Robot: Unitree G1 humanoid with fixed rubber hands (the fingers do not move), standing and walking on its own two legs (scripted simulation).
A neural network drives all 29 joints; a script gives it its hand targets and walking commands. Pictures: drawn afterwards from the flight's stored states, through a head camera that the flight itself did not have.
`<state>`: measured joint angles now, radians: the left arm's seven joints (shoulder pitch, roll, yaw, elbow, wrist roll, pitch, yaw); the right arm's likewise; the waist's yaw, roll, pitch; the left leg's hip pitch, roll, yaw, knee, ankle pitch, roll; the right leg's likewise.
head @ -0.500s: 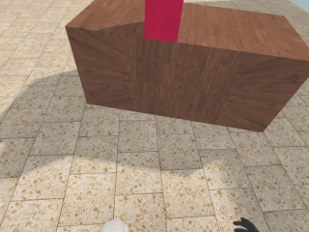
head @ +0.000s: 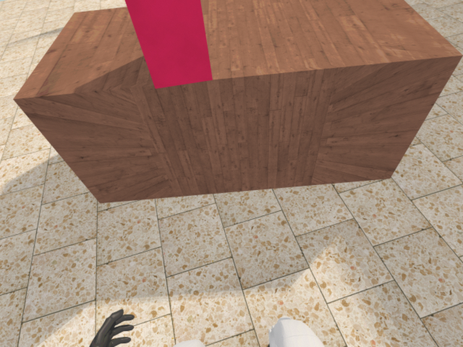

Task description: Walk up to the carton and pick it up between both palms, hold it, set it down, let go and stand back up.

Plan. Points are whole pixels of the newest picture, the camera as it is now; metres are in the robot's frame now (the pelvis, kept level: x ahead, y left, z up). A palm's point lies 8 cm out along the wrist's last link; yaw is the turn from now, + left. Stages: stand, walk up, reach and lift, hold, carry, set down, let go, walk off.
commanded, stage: walk up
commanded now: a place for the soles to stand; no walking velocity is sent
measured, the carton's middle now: (173, 22) +1.03 +0.17 +0.08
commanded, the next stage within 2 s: none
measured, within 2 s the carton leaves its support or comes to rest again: neither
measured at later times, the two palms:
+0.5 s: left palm (70, 318) +0.20 +0.35 -0.12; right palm (325, 256) +0.28 -0.17 -0.07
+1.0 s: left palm (107, 194) +0.47 +0.31 -0.07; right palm (325, 227) +0.37 -0.20 -0.12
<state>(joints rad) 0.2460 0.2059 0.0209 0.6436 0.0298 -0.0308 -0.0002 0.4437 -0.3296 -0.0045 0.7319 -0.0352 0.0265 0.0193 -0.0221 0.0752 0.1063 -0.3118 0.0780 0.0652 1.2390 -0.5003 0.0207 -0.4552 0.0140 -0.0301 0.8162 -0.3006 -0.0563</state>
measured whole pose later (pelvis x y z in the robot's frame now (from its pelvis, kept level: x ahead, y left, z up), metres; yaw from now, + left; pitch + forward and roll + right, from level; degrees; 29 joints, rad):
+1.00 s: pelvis +0.36 +0.07 +0.01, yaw -2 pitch -4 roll +0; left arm 0.29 0.21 0.02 0.66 0.04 -0.03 0.01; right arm 0.43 -0.31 -0.03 0.73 -0.04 0.03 0.02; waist -0.01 0.08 0.11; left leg -0.43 0.04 0.03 1.27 -0.47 0.01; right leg -0.37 -0.03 -0.06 0.76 -0.32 -0.04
